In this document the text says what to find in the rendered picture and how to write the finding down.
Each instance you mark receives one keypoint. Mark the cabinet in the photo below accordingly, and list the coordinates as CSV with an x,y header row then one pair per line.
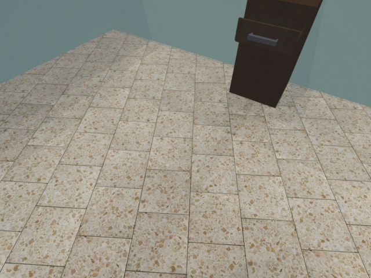
x,y
262,75

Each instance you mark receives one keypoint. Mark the handle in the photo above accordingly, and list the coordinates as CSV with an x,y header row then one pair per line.
x,y
261,39

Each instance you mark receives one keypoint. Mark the drawer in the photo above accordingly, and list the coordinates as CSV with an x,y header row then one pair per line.
x,y
287,31

